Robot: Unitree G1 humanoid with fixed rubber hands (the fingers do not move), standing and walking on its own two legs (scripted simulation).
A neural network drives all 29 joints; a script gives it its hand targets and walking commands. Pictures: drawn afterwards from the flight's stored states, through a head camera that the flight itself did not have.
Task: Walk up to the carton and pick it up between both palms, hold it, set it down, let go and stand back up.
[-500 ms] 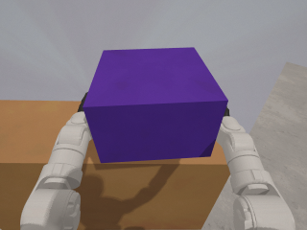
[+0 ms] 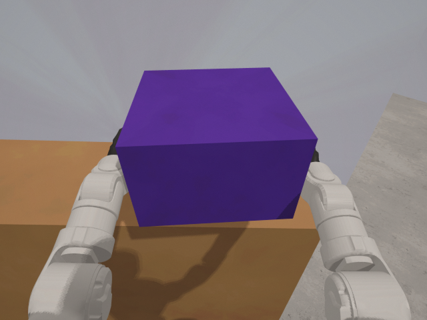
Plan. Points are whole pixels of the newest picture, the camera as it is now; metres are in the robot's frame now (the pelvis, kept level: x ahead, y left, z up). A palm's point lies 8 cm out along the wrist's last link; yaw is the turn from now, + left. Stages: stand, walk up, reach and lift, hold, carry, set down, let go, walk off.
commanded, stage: hold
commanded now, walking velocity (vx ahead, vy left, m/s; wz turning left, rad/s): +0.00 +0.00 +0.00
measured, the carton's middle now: (212, 138) +0.43 +0.02 +0.19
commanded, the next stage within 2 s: none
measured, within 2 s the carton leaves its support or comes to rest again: neither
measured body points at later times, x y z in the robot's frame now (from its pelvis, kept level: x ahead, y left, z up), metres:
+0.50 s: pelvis +0.00 +0.00 +0.00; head -0.04 +0.00 +0.45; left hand +0.40 +0.19 +0.17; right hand +0.40 -0.17 +0.17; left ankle +0.08 +0.10 -0.73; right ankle +0.03 -0.10 -0.73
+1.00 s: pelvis +0.00 +0.00 +0.00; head -0.04 +0.00 +0.45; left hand +0.39 +0.20 +0.17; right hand +0.40 -0.17 +0.17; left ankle +0.08 +0.10 -0.73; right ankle +0.03 -0.10 -0.73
